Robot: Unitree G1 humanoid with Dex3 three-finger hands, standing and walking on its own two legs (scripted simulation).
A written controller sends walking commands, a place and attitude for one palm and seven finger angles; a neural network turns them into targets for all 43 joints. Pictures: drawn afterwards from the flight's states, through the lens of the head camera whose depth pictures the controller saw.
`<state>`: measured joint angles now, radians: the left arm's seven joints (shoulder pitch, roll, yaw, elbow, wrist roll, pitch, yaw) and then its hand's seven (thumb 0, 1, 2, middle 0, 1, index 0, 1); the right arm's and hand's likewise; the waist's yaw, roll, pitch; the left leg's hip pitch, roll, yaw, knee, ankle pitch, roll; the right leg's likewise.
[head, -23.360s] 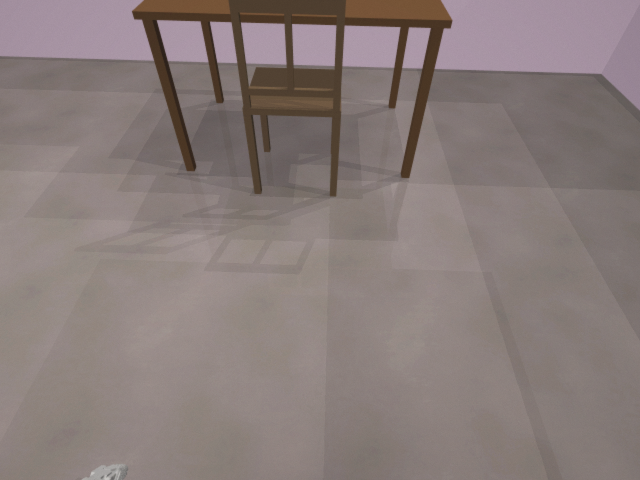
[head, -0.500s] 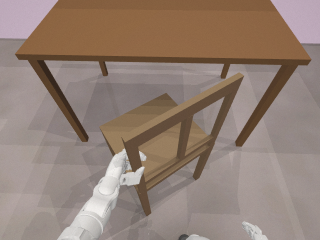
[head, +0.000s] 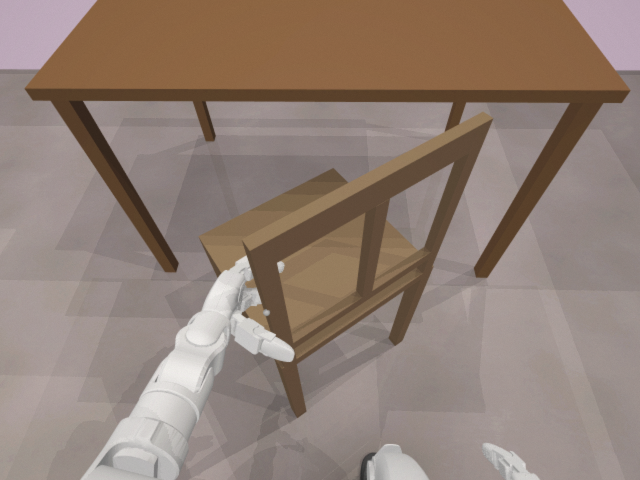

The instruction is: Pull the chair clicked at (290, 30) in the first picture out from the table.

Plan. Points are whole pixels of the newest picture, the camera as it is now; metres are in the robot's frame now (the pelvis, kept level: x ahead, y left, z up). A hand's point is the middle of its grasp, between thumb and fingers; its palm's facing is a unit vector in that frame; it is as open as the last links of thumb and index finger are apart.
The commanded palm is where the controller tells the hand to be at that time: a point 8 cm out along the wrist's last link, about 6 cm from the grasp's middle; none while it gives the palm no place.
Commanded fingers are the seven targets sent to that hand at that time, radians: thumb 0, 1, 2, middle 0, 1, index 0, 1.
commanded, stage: open the thumb and straighten the fingers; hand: left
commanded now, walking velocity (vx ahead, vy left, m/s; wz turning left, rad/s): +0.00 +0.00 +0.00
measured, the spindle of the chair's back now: (370, 252) +0.46 -0.08 -0.06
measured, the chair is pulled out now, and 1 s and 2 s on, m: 0.23 0.23 0.23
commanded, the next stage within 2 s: draw the fingers out of the gap in 0.22 s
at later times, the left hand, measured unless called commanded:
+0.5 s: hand (264, 321) +0.33 +0.08 -0.03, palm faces -0.20 -0.97 -0.15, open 17.5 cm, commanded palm +0.30 +0.14 -0.01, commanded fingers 0.00 -0.55 0.20 0.00 0.00 0.00 0.00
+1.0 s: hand (259, 391) +0.24 +0.08 -0.03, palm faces -0.21 -0.97 -0.15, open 17.5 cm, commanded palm +0.22 +0.14 -0.01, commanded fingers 0.00 -0.55 0.20 0.00 0.00 0.00 0.00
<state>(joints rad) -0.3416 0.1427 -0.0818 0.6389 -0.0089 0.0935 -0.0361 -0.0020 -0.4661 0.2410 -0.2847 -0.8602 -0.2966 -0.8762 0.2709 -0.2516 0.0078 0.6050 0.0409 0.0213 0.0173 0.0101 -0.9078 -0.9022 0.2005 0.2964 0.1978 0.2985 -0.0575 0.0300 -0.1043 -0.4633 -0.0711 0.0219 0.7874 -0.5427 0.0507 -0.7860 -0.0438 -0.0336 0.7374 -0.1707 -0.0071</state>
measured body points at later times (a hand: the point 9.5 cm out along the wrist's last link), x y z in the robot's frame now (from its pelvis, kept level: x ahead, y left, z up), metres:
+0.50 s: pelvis -0.01 -0.03 +0.00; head +0.06 -0.05 +0.44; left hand +0.34 +0.13 -0.02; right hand +0.12 -0.29 -0.11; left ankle -0.10 +0.09 -0.70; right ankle +0.11 -0.12 -0.70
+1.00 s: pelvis -0.01 -0.03 -0.01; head +0.04 -0.05 +0.44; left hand +0.24 +0.13 -0.02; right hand +0.17 -0.26 -0.09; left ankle -0.10 +0.09 -0.70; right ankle +0.11 -0.12 -0.70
